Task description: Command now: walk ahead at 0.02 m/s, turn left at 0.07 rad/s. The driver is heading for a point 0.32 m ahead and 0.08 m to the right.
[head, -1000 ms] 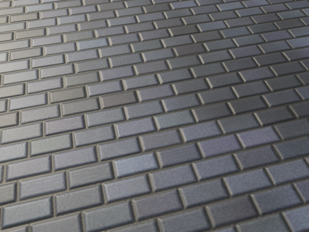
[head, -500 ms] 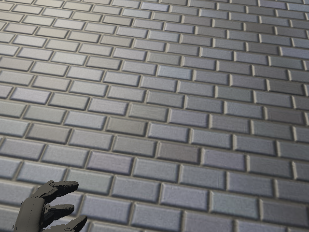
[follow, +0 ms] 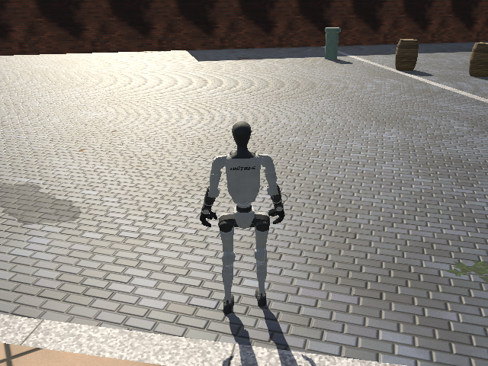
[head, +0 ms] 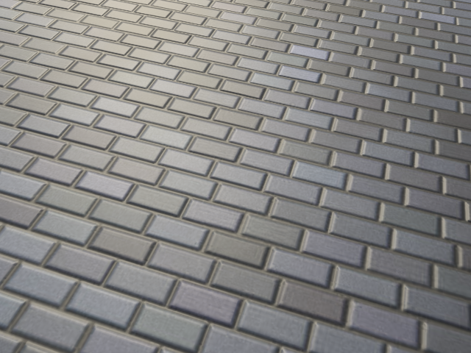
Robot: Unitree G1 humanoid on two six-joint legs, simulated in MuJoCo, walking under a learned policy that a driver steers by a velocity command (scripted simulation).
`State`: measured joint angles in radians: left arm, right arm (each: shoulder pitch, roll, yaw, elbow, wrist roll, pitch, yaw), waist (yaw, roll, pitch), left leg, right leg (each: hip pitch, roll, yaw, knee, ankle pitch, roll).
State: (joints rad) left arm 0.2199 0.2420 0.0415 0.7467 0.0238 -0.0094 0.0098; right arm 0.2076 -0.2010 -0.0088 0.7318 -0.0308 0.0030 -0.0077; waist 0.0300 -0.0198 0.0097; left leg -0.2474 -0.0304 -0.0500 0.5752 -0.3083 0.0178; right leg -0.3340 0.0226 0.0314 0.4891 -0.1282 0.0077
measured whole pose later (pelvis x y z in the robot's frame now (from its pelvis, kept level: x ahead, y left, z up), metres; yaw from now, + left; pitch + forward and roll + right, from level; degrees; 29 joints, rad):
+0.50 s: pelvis +0.05 -0.04 -0.02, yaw -11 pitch +2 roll +1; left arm 0.17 0.29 0.08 0.67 -0.03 0.04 -0.03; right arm 0.18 -0.29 -0.09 0.71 0.01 0.02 -0.06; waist -0.01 0.04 0.03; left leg -0.26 0.09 0.11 0.71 -0.45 -0.03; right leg -0.42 0.00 -0.05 0.69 -0.28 -0.03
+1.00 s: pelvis +0.10 -0.06 +0.00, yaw -21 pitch +1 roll -1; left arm 0.12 0.21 0.01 0.66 0.02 0.01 0.01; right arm 0.22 -0.26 -0.05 0.73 0.00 -0.01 -0.02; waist -0.03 0.01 -0.01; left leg -0.29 0.03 -0.05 0.55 -0.26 -0.03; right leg -0.27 0.11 0.09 0.55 -0.29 -0.06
